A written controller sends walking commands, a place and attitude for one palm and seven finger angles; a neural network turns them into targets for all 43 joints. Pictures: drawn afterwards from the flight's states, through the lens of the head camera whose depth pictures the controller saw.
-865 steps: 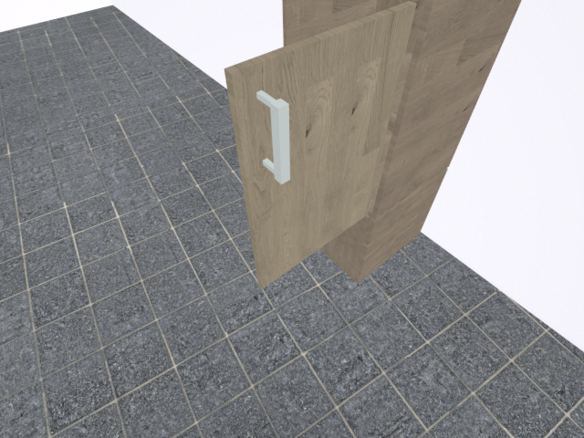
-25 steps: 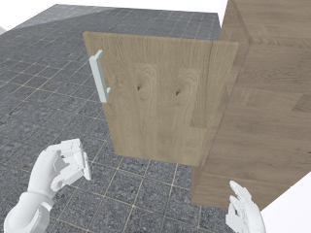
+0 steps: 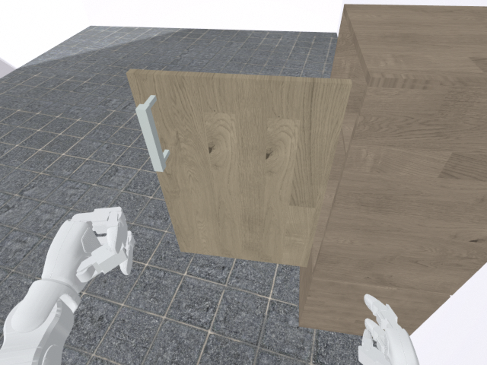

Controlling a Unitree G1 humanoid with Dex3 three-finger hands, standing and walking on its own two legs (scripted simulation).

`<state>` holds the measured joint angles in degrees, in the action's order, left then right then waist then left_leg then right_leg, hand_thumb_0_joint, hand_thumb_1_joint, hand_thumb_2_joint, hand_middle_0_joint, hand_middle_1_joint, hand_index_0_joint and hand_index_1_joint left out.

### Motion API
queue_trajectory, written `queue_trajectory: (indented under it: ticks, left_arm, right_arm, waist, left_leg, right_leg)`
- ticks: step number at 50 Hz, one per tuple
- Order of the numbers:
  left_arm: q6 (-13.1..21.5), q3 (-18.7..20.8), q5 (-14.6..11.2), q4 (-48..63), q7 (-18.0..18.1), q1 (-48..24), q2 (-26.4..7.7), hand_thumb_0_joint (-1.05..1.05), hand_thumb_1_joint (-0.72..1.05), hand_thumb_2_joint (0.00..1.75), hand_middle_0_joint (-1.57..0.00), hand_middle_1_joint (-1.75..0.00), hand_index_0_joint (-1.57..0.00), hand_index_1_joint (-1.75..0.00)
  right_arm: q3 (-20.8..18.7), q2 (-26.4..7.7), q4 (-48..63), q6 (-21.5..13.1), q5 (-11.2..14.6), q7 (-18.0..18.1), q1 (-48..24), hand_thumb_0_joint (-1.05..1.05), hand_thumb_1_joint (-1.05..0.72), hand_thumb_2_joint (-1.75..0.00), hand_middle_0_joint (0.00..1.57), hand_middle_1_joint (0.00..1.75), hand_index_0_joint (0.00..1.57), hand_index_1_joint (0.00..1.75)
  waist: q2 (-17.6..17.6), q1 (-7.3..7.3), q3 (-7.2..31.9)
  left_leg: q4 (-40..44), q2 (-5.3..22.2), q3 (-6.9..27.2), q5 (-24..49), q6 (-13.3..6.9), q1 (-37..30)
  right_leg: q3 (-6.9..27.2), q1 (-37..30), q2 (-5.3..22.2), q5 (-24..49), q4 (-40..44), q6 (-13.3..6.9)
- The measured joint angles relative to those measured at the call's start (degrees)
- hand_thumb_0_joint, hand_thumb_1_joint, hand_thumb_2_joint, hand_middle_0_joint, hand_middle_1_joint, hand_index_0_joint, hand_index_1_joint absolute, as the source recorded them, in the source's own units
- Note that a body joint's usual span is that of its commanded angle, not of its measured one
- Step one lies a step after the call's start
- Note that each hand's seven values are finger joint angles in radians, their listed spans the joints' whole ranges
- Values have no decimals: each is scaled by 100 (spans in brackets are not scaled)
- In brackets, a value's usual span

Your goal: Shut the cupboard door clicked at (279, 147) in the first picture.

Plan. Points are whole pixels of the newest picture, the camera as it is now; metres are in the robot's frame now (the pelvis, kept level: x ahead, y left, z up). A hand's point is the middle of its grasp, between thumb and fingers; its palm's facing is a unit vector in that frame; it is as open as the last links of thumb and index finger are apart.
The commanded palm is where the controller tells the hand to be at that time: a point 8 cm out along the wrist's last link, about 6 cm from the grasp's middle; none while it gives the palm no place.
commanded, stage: raise the hand and make a fist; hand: left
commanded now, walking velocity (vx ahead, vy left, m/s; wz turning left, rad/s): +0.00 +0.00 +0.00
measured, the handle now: (155, 134) +0.50 +0.23 +0.14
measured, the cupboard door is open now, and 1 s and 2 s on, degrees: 90 90 90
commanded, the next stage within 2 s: bring the fist close to the handle in 0.16 s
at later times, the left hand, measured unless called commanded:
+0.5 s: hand (131, 225) +0.27 +0.19 +0.14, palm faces +0.00 -1.00 -0.08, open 3.1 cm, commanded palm +0.25 +0.24 +0.14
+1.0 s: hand (150, 184) +0.35 +0.19 +0.14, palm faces -0.01 -1.00 -0.06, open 3.1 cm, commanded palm +0.33 +0.24 +0.14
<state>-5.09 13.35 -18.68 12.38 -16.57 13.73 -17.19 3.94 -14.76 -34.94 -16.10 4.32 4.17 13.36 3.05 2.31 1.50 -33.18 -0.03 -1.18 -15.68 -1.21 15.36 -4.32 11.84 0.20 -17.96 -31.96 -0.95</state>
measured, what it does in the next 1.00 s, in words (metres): stands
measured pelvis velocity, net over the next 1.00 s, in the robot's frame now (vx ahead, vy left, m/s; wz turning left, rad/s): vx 0.02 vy -0.01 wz -0.01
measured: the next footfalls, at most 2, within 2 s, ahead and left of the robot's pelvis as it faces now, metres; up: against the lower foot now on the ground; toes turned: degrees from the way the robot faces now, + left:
none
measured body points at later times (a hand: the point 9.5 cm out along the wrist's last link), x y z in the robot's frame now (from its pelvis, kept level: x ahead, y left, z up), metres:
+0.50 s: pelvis +0.01 -0.01 +0.00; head -0.01 -0.03 +0.45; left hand +0.26 +0.25 +0.14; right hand +0.20 -0.23 -0.07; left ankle +0.02 +0.11 -0.73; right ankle -0.01 -0.11 -0.73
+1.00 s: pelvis +0.02 -0.01 +0.00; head +0.02 -0.03 +0.45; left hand +0.35 +0.25 +0.15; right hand +0.19 -0.25 -0.08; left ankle +0.02 +0.11 -0.73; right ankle -0.01 -0.11 -0.73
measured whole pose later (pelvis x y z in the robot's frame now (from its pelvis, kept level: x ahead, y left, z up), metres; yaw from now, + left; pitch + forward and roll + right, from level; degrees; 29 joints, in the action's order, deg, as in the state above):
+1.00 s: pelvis +0.02 -0.01 +0.00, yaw +0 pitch +0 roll +0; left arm -2.6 14.4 -15.0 -14.4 -15.3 -12.3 -19.8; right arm 3.0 -15.4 -38.1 -13.1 4.5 4.9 12.7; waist 2.4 0.5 1.8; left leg -32.6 0.0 -1.6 -16.9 -0.6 16.2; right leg -3.8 13.5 0.2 -19.8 -32.9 -1.5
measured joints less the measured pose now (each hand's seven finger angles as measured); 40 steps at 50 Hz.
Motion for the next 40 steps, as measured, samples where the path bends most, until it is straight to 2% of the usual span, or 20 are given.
queue_trajectory:
  ticks: [7,16,24,31,40]
  left_arm:
    - [218,-38,69,-19,106,32,-2,1,89,90,-130,-150,-130,-150]
    - [239,-47,59,-135,61,-37,-32,1,89,90,-130,-150,-130,-150]
    - [267,14,125,-878,63,-824,-121,1,89,90,-130,-150,-131,-150]
    - [259,48,131,-1392,-23,-1338,-154,1,89,90,-130,-150,-130,-150]
    - [272,125,246,-1862,76,-1836,-185,1,90,90,-130,-150,-130,-150]
  right_arm:
    - [-29,1,-96,-121,-10,17,16,2,-90,-90,20,30,20,30]
    - [-12,24,-153,-218,-5,30,-22,2,-90,-90,20,30,20,30]
    - [1,9,-275,-196,5,90,-98,2,-90,-90,20,30,20,30]
    - [-21,-16,-275,-118,10,87,-93,2,-90,-90,20,30,20,30]
    - [-95,-63,-261,50,13,62,-41,2,-90,-90,20,30,20,30]
  waist:
    - [-22,10,6]
    - [36,-2,53]
    - [22,12,-5]
    - [5,-73,57]
    - [-39,-134,64]
  left_leg:
    - [-12,18,24,-26,33,-42]
    - [-15,21,33,-62,52,-51]
    - [-45,13,63,-85,71,-11]
    - [-1,12,11,-105,75,6]
    - [27,17,-42,-136,73,29]
  right_leg:
    - [-21,-43,-20,-41,-21,-29]
    - [-28,-44,-23,-92,-46,-42]
    - [-56,-1,-16,-143,-106,-61]
    - [-2,60,-12,-174,-117,-62]
    - [52,115,-16,-198,-117,-60]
